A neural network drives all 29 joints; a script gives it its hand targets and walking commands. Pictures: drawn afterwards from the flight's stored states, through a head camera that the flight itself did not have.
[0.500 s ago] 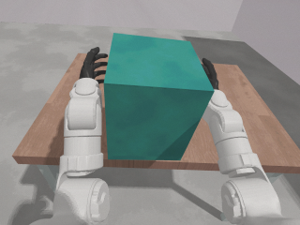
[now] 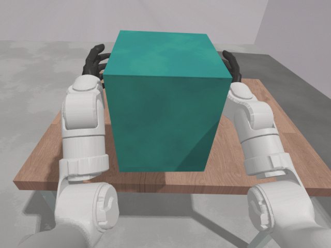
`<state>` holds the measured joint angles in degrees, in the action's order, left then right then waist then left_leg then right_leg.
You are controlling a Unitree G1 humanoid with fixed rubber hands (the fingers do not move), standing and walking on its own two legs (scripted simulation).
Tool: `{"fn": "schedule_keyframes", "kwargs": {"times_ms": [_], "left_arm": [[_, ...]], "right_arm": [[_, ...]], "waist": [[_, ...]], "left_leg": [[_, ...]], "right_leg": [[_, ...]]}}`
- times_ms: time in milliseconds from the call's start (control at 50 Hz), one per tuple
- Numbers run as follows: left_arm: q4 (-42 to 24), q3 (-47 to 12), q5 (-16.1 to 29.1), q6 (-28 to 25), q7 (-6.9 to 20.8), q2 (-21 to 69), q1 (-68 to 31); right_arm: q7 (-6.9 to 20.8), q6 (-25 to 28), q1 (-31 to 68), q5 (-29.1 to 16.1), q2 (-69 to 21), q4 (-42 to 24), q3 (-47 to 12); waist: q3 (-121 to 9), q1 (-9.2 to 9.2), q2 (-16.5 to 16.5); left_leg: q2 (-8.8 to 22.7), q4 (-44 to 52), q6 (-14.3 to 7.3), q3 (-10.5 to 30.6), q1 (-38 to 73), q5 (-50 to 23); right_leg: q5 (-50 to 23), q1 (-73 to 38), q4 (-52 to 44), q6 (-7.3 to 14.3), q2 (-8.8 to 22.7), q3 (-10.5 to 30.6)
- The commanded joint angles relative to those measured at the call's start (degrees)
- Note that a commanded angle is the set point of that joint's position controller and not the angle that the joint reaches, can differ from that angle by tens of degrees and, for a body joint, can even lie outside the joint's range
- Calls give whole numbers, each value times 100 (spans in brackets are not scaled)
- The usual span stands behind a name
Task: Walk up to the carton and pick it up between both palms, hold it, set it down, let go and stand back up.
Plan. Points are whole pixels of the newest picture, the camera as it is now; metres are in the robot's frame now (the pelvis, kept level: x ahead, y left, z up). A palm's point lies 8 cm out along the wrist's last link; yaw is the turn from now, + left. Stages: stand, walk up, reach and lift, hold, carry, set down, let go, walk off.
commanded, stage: reach and lift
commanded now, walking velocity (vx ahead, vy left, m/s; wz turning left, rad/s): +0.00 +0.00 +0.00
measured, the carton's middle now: (163, 102) +0.39 -0.02 +0.21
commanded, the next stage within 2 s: hold in 0.66 s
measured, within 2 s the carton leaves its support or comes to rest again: neither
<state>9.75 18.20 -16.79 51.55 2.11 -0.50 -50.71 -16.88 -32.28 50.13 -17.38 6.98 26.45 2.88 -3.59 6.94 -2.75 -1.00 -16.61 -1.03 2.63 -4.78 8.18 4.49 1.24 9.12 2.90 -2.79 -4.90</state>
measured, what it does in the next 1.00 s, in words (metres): stands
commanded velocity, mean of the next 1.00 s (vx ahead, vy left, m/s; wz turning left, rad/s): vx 0.00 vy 0.00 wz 0.00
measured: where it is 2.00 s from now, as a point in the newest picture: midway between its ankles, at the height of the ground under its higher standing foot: outside the picture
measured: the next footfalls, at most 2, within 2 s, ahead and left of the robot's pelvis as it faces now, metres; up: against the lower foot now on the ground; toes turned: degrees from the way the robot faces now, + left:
none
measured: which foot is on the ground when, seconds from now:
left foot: down 0.00-1.00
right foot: down 0.00-1.00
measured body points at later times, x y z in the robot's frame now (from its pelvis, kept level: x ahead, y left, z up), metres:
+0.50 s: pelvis -0.01 -0.01 +0.00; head -0.06 +0.03 +0.44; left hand +0.38 +0.15 +0.28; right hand +0.38 -0.15 +0.28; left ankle +0.01 +0.11 -0.75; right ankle +0.01 -0.09 -0.75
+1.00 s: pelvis +0.00 +0.00 +0.00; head -0.08 +0.02 +0.44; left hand +0.36 +0.15 +0.31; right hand +0.38 -0.15 +0.31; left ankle +0.01 +0.11 -0.75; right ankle +0.01 -0.09 -0.75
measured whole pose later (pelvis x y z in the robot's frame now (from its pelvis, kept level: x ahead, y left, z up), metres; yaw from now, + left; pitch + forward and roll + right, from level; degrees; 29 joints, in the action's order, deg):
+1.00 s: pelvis +0.00 +0.00 +0.00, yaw +0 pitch -5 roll -1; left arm 5.3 19.2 -15.8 60.3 0.3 -0.5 -51.8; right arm -19.8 -39.9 56.6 -25.9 10.8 29.4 -0.4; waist -7.4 4.7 -2.0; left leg -0.7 -17.1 -0.7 2.5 -3.8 8.8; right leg 5.6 0.7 10.6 3.3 -3.0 -4.7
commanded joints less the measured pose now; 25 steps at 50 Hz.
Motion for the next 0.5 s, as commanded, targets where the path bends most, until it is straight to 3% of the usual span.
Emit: {"fn": "schedule_keyframes", "kwargs": {"times_ms": [0, 180, 480], "left_arm": [[-1005, -2359, 976, -282, 840, 2456, -3621], [-1292, -2589, 1132, -171, 814, 2445, -3679], [-925, -2401, 1201, -55, 688, 2415, -4176]], "right_arm": [[42, 180, 4450, -621, -2214, -1678, -1472], [-53, 60, 4517, -787, -2198, -1867, -1506], [33, -191, 4902, -755, -2104, -1197, -1157]], "waist": [[-2397, -44, 306], [-2467, -32, 443], [-2388, -103, 548]], "left_leg": [[-81, -85, 185, -62, 778, -1857], [-76, -88, 205, -54, 723, -1687], [-38, 66, 172, -103, 175, -773]], "right_leg": [[-1679, -903, 203, -389, 91, 64], [-1389, -744, 219, -392, 91, 79], [-408, -616, 255, -387, 79, 84]]}}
